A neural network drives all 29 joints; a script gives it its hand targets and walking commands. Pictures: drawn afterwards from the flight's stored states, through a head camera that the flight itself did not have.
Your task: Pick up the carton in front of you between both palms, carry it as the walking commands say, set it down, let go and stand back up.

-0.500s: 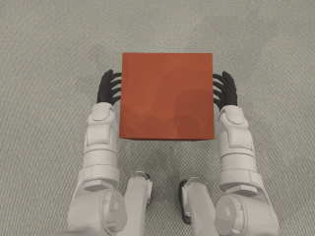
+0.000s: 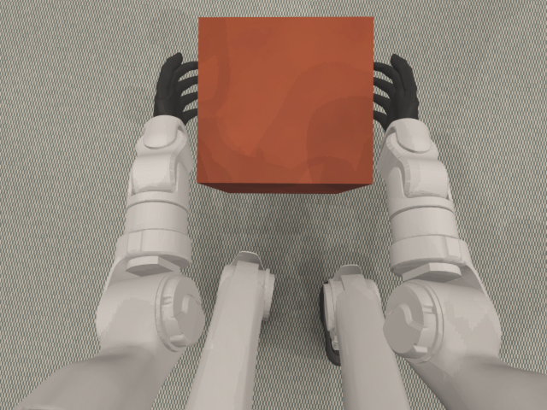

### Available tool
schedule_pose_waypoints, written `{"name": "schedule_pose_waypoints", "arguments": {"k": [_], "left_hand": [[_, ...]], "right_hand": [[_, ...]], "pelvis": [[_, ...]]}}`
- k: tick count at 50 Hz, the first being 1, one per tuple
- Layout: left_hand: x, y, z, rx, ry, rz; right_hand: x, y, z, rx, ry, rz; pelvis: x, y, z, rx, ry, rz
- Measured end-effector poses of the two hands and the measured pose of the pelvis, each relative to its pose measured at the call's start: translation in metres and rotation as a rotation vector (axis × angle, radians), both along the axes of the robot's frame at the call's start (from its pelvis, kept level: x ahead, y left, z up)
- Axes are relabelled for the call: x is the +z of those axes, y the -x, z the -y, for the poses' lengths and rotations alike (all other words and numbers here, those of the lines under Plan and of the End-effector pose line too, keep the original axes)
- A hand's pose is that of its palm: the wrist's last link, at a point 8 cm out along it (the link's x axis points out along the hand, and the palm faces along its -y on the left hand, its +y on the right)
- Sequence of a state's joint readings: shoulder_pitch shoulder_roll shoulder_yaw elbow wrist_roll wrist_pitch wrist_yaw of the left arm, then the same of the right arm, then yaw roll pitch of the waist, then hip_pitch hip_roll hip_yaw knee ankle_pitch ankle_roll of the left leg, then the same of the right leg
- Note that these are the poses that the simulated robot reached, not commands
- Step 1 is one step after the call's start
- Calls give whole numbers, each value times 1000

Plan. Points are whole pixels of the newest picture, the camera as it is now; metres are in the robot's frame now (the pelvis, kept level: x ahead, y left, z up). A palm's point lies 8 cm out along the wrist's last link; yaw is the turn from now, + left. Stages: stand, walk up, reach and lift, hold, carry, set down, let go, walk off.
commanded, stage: set down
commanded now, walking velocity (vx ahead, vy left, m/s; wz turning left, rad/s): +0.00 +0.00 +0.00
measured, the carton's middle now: (283, 126) +0.50 +0.06 -0.18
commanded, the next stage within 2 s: none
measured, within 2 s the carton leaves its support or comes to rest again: rests again in 1.00 s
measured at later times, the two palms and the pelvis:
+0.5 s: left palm (190, 130) +0.50 +0.23 -0.26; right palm (355, 129) +0.53 -0.07 -0.26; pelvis -0.02 +0.00 -0.10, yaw -1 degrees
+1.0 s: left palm (198, 138) +0.50 +0.23 -0.30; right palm (354, 136) +0.53 -0.08 -0.31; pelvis -0.01 +0.00 -0.14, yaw -1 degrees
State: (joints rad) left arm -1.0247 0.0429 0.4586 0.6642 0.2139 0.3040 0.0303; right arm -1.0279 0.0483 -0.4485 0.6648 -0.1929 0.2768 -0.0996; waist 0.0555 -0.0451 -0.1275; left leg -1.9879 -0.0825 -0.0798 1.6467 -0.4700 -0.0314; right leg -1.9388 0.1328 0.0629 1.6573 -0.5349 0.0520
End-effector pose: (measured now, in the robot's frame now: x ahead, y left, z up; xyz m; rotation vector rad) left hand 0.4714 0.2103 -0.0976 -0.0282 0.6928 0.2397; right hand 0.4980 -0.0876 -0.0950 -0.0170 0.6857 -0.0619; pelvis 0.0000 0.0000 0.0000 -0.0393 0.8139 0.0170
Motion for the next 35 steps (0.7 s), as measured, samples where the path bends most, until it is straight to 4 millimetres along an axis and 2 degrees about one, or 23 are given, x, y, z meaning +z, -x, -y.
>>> {"name": "schedule_pose_waypoints", "arguments": {"k": [16, 27, 31, 35], "left_hand": [[-98, -17, -14, 3, -20, -25], [-170, -29, -22, -3, -23, -46], [-185, -32, -21, -11, -28, -63], [-189, -38, -19, -12, -28, -59]], "right_hand": [[-101, -21, -14, 29, 10, -22], [-172, -36, -22, 47, 24, -41], [-188, -37, -20, 42, 19, -57], [-196, -40, -18, 46, 18, -52]], "pelvis": [[-68, 14, 2, -7, 2, 4], [-110, 16, -1, -14, 8, 57], [-120, 12, -4, -27, 5, 83], [-126, 9, -5, -30, -3, 90]]}}
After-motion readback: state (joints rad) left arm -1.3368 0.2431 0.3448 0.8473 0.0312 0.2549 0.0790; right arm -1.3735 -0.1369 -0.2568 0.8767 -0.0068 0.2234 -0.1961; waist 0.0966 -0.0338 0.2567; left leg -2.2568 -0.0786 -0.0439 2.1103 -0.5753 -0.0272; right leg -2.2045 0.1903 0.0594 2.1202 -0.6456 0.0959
